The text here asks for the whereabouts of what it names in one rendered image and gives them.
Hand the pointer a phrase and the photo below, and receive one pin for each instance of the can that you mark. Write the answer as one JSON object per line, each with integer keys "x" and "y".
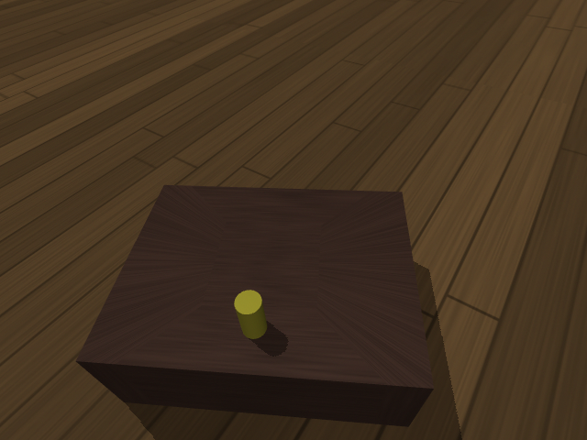
{"x": 251, "y": 315}

